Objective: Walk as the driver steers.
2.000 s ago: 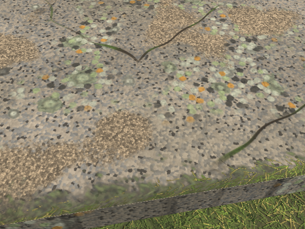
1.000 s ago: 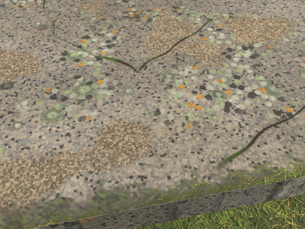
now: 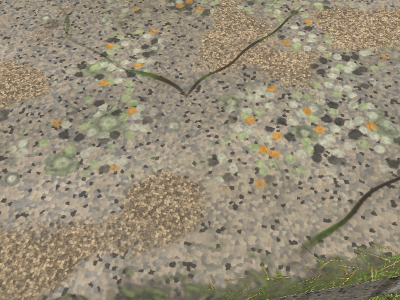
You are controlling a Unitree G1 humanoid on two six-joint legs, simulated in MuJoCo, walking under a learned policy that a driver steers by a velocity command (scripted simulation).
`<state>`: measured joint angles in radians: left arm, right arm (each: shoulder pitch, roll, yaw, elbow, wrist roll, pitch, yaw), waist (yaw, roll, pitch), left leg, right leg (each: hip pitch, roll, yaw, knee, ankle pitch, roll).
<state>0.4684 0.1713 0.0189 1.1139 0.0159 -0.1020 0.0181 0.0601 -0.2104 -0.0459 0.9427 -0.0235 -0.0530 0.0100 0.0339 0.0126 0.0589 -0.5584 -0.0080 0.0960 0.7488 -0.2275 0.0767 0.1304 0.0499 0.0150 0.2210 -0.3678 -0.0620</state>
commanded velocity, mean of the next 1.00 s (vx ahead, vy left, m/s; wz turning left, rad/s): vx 0.49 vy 0.00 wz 0.39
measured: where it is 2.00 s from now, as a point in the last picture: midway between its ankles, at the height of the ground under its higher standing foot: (134, 106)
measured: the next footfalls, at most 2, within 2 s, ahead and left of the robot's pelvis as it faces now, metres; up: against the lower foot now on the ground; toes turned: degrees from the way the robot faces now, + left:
left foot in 0.08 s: +0.18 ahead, +0.06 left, +0.00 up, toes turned +4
right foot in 0.60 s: +0.54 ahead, -0.06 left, +0.18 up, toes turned +16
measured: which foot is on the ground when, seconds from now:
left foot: up 0.00-0.06, down 0.08-0.62, up 0.64-1.00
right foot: down 0.00-0.08, up 0.10-0.58, down 0.60-1.00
